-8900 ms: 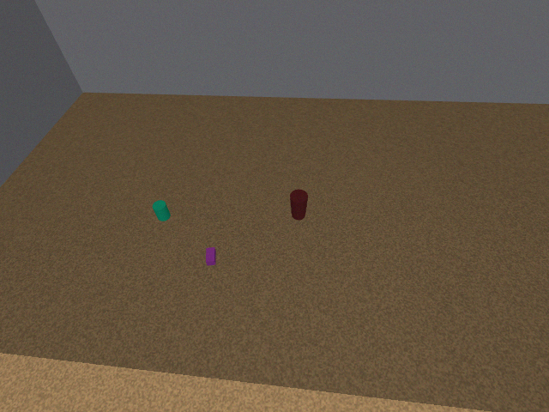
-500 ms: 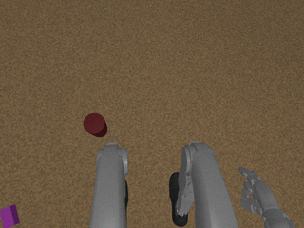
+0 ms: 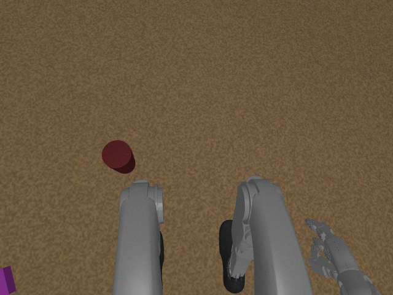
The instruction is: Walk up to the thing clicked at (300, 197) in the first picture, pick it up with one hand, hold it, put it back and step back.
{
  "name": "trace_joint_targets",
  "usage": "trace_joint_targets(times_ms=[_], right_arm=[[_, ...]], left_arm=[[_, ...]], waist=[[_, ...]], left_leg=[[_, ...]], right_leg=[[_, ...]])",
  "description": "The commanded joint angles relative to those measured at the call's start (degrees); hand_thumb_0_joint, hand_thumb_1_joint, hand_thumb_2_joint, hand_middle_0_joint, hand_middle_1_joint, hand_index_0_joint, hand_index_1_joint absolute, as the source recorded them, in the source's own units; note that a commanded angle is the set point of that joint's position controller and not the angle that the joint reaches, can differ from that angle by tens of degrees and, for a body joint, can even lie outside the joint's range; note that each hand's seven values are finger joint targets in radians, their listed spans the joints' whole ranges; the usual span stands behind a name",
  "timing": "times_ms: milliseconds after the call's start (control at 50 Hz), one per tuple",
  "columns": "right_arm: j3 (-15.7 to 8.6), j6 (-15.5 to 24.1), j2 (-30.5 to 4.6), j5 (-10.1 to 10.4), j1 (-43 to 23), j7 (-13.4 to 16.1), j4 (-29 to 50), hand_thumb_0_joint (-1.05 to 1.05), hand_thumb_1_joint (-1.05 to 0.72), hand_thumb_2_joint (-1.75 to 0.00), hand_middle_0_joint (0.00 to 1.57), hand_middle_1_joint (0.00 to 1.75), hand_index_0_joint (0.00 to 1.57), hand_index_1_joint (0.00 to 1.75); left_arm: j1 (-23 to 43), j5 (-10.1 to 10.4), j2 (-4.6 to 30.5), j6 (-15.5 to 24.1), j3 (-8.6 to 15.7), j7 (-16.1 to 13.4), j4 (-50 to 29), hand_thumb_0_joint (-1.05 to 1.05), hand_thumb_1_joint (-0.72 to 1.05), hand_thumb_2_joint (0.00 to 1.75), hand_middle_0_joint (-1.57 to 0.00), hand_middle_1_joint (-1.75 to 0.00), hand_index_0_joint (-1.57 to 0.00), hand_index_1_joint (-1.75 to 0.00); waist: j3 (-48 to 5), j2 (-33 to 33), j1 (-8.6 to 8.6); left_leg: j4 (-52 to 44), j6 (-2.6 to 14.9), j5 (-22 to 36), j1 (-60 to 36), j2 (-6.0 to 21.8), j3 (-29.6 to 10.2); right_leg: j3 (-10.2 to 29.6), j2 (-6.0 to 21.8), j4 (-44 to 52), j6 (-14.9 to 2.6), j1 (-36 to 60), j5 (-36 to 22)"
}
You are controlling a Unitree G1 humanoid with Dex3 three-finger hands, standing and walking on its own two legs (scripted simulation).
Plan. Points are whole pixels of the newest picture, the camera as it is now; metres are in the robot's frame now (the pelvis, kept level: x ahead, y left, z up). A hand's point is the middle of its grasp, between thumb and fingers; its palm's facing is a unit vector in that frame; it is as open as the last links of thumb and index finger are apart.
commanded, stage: go down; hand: left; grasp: from the side
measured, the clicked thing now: (121, 159) +0.42 +0.23 -0.33
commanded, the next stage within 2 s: approach in 0.74 s
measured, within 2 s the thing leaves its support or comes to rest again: neither
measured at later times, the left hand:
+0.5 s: hand out of the picture +0.34 +0.42 -0.02, palm faces +0.19 -0.97 -0.14, open 17.6 cm
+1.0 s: hand out of the picture +0.35 +0.42 -0.03, palm faces +0.22 -0.97 -0.09, open 17.5 cm
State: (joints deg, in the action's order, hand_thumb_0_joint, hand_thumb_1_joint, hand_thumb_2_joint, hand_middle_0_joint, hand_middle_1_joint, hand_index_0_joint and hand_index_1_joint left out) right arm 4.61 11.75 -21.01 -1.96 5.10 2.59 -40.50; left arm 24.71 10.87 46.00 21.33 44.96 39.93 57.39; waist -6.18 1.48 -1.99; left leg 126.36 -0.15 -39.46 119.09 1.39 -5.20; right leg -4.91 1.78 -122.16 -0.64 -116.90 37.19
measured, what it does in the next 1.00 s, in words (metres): stands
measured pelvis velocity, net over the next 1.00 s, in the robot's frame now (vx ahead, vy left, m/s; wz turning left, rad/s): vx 0.00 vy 0.00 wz -0.01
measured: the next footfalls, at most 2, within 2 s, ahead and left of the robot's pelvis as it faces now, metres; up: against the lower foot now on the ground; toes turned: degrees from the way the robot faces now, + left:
none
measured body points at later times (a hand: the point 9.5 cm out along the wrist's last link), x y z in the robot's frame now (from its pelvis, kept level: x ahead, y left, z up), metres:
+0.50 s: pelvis +0.00 +0.00 -0.02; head +0.21 +0.07 +0.38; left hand +0.33 +0.47 -0.01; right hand +0.17 -0.27 -0.12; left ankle +0.08 +0.12 -0.36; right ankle +0.11 -0.12 -0.36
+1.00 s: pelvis +0.00 +0.00 -0.03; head +0.21 +0.07 +0.36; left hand +0.33 +0.48 -0.02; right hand +0.16 -0.27 -0.13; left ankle +0.08 +0.12 -0.36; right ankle +0.11 -0.12 -0.36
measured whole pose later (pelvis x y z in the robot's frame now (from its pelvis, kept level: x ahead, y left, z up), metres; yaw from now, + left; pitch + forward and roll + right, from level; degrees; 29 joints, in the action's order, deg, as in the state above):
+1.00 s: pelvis +0.00 +0.00 -0.03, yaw -1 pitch +31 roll -6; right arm 6.5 11.7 -21.8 -2.6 4.5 1.2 -41.0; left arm 29.4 15.1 49.8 26.5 47.1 43.8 63.9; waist -4.1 2.7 -3.1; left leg 131.5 0.3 -39.6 123.4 1.2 -5.7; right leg -5.1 1.7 -126.7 -0.1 -120.7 37.1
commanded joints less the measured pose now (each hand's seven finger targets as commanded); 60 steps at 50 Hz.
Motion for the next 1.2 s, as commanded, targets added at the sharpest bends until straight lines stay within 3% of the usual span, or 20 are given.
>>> trace_joint_targets(times_ms=[0, 60, 120, 180, 360, 460, 500, 520, 560, 640, 660, 700, 800, 820, 840, 860, 900, 980, 1040, 1180], right_arm=[[-4.9, 1.5, -12.4, 0.0, 6.5, 0.8, 3.0, 0.00, -0.92, -0.91, 0.20, 0.30, 0.20, 0.30], [-4.6, 1.5, -12.7, 0.0, 6.5, 0.6, 3.0, 0.00, -0.92, -0.91, 0.20, 0.30, 0.20, 0.30], [-4.7, 1.4, -13.0, 0.1, 6.6, 0.5, 2.6, 0.00, -0.92, -0.91, 0.20, 0.30, 0.20, 0.30], [-4.7, 1.4, -12.9, 0.1, 6.9, 0.5, 2.9, 0.00, -0.92, -0.91, 0.20, 0.30, 0.20, 0.30], [-4.7, 1.1, -13.1, 0.1, 7.2, 0.2, 2.3, 0.00, -0.92, -0.91, 0.20, 0.30, 0.20, 0.30], [-5.1, 1.0, -13.6, 0.1, 7.1, 0.3, 2.7, 0.00, -0.92, -0.91, 0.20, 0.30, 0.20, 0.30], [-5.0, 0.9, -13.9, 0.1, 7.5, 0.3, 2.5, 0.00, -0.92, -0.91, 0.20, 0.30, 0.20, 0.30], [-4.8, 0.8, -13.5, 0.0, 7.6, 0.3, 2.4, 0.00, -0.92, -0.91, 0.20, 0.30, 0.20, 0.30], [-5.0, 0.8, -13.6, 0.2, 7.6, 0.3, 2.6, 0.00, -0.92, -0.91, 0.20, 0.30, 0.20, 0.30], [-5.0, 0.5, -13.7, 0.5, 6.6, 0.2, 3.1, 0.00, -0.92, -0.91, 0.20, 0.30, 0.20, 0.30], [-4.9, 0.5, -13.6, 0.7, 6.1, 0.2, 3.3, 0.00, -0.92, -0.91, 0.20, 0.30, 0.20, 0.30], [-4.7, 0.5, -13.4, 0.7, 5.9, 0.1, 3.4, 0.00, -0.92, -0.91, 0.20, 0.30, 0.20, 0.30], [-4.2, 0.6, -13.3, 0.4, 6.1, -0.1, 3.1, 0.00, -0.92, -0.91, 0.20, 0.30, 0.20, 0.30], [-4.0, 0.6, -13.2, 0.3, 6.3, -0.1, 3.0, 0.00, -0.93, -0.91, 0.20, 0.30, 0.20, 0.30], [-3.9, 0.8, -13.2, 0.2, 6.2, -0.2, 2.9, 0.00, -0.91, -0.91, 0.20, 0.30, 0.20, 0.30], [-3.6, 1.0, -13.1, 0.0, 5.9, -0.2, 2.9, 0.00, -0.91, -0.91, 0.20, 0.30, 0.20, 0.30], [-3.2, 1.3, -12.8, -0.3, 5.6, -0.4, 2.7, 0.00, -0.91, -0.91, 0.20, 0.30, 0.20, 0.30], [-2.3, 2.3, -13.7, -1.1, 4.3, -0.9, 3.1, 0.00, -0.91, -0.91, 0.20, 0.30, 0.20, 0.30], [-1.0, 2.6, -14.5, -2.1, 2.7, -1.3, 3.5, 0.00, -0.91, -0.91, 0.20, 0.30, 0.20, 0.30], [1.7, 2.0, -16.7, -5.0, -0.9, -2.2, 4.2, 0.00, -0.91, -0.91, 0.20, 0.30, 0.20, 0.30]], left_arm=[[7.7, 2.2, 23.5, 3.3, 4.5, 0.4, -8.4, 0.00, -0.57, 0.08, -0.05, -0.06, -0.04, -0.08], [7.9, 2.4, 26.2, 3.4, 6.0, 0.5, -8.7, 0.00, -0.56, 0.08, -0.05, -0.06, -0.04, -0.07], [6.9, 2.4, 24.6, 3.2, 5.1, 0.9, -6.8, 0.00, -0.56, 0.08, -0.05, -0.07, -0.03, -0.08], [8.1, 3.0, 26.6, 3.6, 6.2, 1.0, -10.4, 0.00, -0.58, 0.08, -0.05, -0.06, -0.03, -0.08], [8.1, 3.5, 25.0, 3.9, 5.9, 1.6, -9.1, 0.00, -0.57, 0.07, -0.05, -0.05, -0.03, -0.07], [8.9, 3.5, 25.6, 4.0, 5.8, 1.9, -12.3, 0.00, -0.54, 0.07, -0.05, -0.05, -0.03, -0.06], [8.3, 3.7, 25.8, 3.8, 6.7, 1.8, -12.0, 0.00, -0.53, 0.07, -0.05, -0.05, -0.03, -0.06], [9.5, 3.8, 25.6, 3.8, 6.1, 1.7, -12.3, 0.00, -0.52, 0.07, -0.05, -0.05, -0.03, -0.06], [8.0, 4.0, 25.0, 3.5, 6.4, 1.6, -12.8, 0.00, -0.54, 0.07, -0.05, -0.05, -0.04, -0.06], [9.4, 3.4, 25.7, 3.0, 6.1, 1.2, -11.5, 0.00, -0.51, 0.07, -0.05, -0.04, -0.03, -0.06], [9.7, 3.6, 24.3, 3.0, 5.5, 1.3, -11.3, 0.00, -0.52, 0.07, -0.05, -0.04, -0.03, -0.05], [9.4, 4.0, 25.2, 3.2, 6.1, 1.5, -10.3, 0.00, -0.52, 0.06, -0.05, -0.04, -0.03, -0.05], [10.7, 4.2, 25.0, 4.1, 5.6, 2.4, -7.6, 0.00, -0.53, 0.07, -0.05, -0.04, -0.03, -0.06], [10.8, 4.5, 24.7, 4.4, 5.7, 2.6, -6.7, 0.00, -0.56, 0.14, -0.07, -0.08, -0.02, -0.12], [10.7, 4.8, 24.8, 4.6, 5.9, 2.9, -6.1, 0.00, -0.57, 0.06, -0.08, -0.05, -0.04, -0.08], [12.2, 5.0, 25.3, 5.3, 5.9, 3.2, -5.8, 0.00, -0.57, 0.05, -0.07, -0.06, -0.04, -0.09], [11.6, 5.8, 22.3, 6.6, 4.9, 4.1, -2.1, 0.00, -0.58, 0.06, -0.07, -0.06, -0.04, -0.09], [12.5, 7.4, 19.5, 11.3, 3.4, 5.4, 3.0, 0.00, -0.56, 0.06, -0.07, -0.07, -0.04, -0.09], [12.9, 8.4, 17.8, 15.5, 2.6, 5.7, 5.8, 0.00, -0.51, 0.06, -0.06, -0.07, -0.03, -0.09], [14.4, 8.7, 22.0, 24.5, 4.5, 4.3, 3.4, 0.00, -0.47, 0.07, -0.06, -0.06, -0.03, -0.09]], waist=[[-32.7, -10.5, 1.97], [-33.1, -11.1, 2.71], [-31.2, -11.1, 2.31], [-34.9, -11.8, 2.83], [-32.8, -11.9, 2.06], [-35.4, -14.2, 2.33], [-36.8, -14.0, 2.45], [-35.7, -14.1, 1.80], [-36.2, -14.6, 2.39], [-32.2, -13.5, 1.94], [-31.2, -14.2, 1.70], [-30.7, -12.6, 1.80], [-30.0, -11.0, 0.99], [-30.0, -9.9, 0.61], [-30.6, -9.5, 0.70], [-29.9, -9.0, 0.14], [-28.3, -6.5, -0.84], [-26.8, -5.3, -2.53], [-26.0, -6.2, -2.86], [-28.4, -13.1, -2.36]], left_leg=[[-17.6, 1.83, 4.3, -23.4, -0.5, 1.5], [-17.2, 1.90, 4.5, -22.1, -0.7, 2.0], [-17.7, 1.76, 2.7, -22.2, -0.4, 1.1], [-16.3, 1.75, 5.6, -22.8, -0.7, 2.0], [-15.6, 1.51, 7.7, -22.7, -0.5, 1.1], [-15.9, 1.30, 7.7, -25.3, -0.5, 0.9], [-15.4, 1.14, 10.7, -26.8, -0.6, 0.9], [-15.1, 1.21, 10.3, -25.3, -0.6, 1.1], [-15.8, 1.12, 10.6, -26.6, -0.6, 0.8], [-17.1, 1.43, 4.8, -24.2, -0.4, -0.1], [-17.7, 1.40, 3.6, -24.2, -0.4, -0.4], [-17.0, 1.62, 2.6, -22.4, -0.5, -0.1], [-15.2, 1.84, 3.8, -20.8, -0.7, 0.7], [-14.2, 2.02, 4.3, -19.7, -0.8, 1.3], [-13.5, 2.05, 5.4, -19.4, -0.9, 1.7], [-12.7, 2.24, 4.9, -17.8, -0.9, 1.9], [-10.8, 2.50, 4.8, -15.2, -0.9, 2.1], [-7.8, 2.34, 4.6, -13.7, -0.8, 1.6], [-5.8, 1.61, 6.0, -14.2, -0.5, 1.0], [-2.4, 0.34, 8.0, -18.1, 0.5, -0.4]], right_leg=[[-0.1, -2.1, 11.7, -1.83, 16.1, -2.4], [0.0, -2.0, 11.5, -1.77, 17.4, -2.3], [-0.6, -2.1, 10.6, -1.87, 14.6, -1.2], [-0.2, -2.0, 10.6, -1.84, 16.6, -3.2], [-0.7, -1.9, 8.8, -2.01, 14.5, -4.9], [-0.6, -1.7, 8.5, -2.07, 13.9, -5.0], [-0.7, -1.7, 8.0, -2.10, 14.2, -7.2], [-0.6, -1.6, 8.1, -2.06, 14.6, -6.7], [-0.8, -1.6, 7.8, -2.12, 14.1, -7.1], [-1.0, -1.7, 8.5, -1.88, 11.8, -3.2], [-1.2, -1.7, 8.2, -1.92, 10.6, -2.6], [-1.0, -1.8, 8.7, -1.78, 11.4, -1.6], [-0.8, -1.8, 8.8, -1.67, 12.2, -1.8], [-0.6, -1.9, 9.1, -1.61, 13.1, -2.2], [-0.4, -1.9, 9.1, -1.60, 13.7, -2.9], [-0.3, -2.0, 9.1, -1.45, 14.4, -2.5], [-0.2, -2.2, 9.0, -1.24, 14.4, -2.4], [-1.3, -2.7, 6.9, -1.16, 12.4, -2.6], [-2.2, -3.0, 4.6, -1.35, 11.4, -3.8], [-4.1, -3.4, -0.7, -1.54, 10.7, -5.7]])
